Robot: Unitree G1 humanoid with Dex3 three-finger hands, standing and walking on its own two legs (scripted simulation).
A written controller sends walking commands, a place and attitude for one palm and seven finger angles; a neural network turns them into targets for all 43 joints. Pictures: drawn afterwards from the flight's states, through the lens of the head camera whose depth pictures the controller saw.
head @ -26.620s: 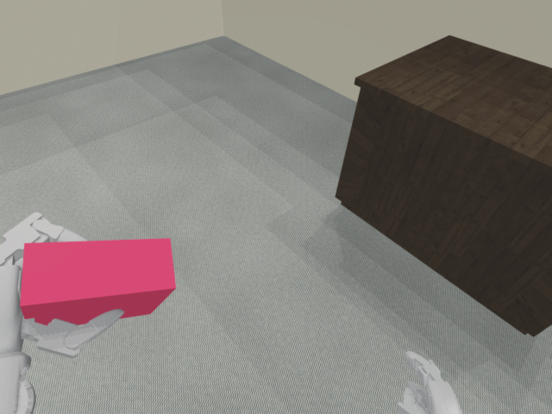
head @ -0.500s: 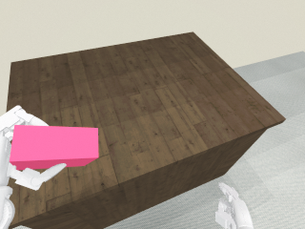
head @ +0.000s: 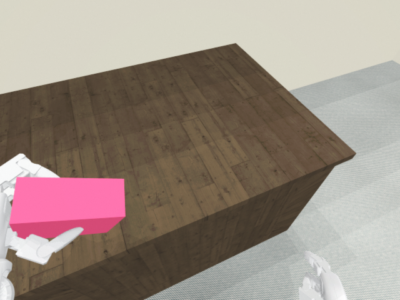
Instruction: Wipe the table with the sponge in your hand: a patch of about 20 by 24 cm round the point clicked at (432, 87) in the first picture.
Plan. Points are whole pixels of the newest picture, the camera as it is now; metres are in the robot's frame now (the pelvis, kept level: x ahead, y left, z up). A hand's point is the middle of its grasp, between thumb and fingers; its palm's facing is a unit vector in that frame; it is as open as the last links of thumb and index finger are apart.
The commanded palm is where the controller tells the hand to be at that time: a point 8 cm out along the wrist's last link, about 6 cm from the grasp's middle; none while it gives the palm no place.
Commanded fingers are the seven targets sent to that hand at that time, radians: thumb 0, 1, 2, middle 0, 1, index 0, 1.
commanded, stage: come to a stop and stand still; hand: left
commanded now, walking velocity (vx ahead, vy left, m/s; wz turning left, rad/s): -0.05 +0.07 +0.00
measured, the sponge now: (86, 209) +0.23 +0.19 +0.13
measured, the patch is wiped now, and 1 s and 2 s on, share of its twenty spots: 0.00 0.00 0.00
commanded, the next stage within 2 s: look again from close up in 1.30 s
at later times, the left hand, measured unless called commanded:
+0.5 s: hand (13, 241) +0.18 +0.27 +0.14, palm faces +0.29 -0.86 -0.42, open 10.0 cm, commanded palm +0.13 +0.32 +0.17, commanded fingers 0.00 0.10 1.30 -1.20 -1.60 -1.20 -1.60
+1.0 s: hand out of the picture +0.20 +0.38 +0.15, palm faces +0.35 -0.85 -0.38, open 10.0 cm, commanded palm +0.14 +0.41 +0.17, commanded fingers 0.00 0.10 1.30 -1.20 -1.60 -1.20 -1.60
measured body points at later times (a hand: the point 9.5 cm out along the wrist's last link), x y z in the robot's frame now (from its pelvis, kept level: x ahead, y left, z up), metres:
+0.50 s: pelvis -0.03 +0.04 +0.00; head +0.00 +0.04 +0.45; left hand +0.15 +0.31 +0.16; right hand +0.14 -0.19 -0.09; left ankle -0.03 +0.15 -0.74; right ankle +0.02 -0.01 -0.74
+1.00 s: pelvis -0.02 +0.13 +0.00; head +0.01 +0.17 +0.45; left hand +0.18 +0.42 +0.17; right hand +0.17 -0.08 -0.06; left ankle -0.03 +0.16 -0.74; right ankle +0.02 -0.01 -0.74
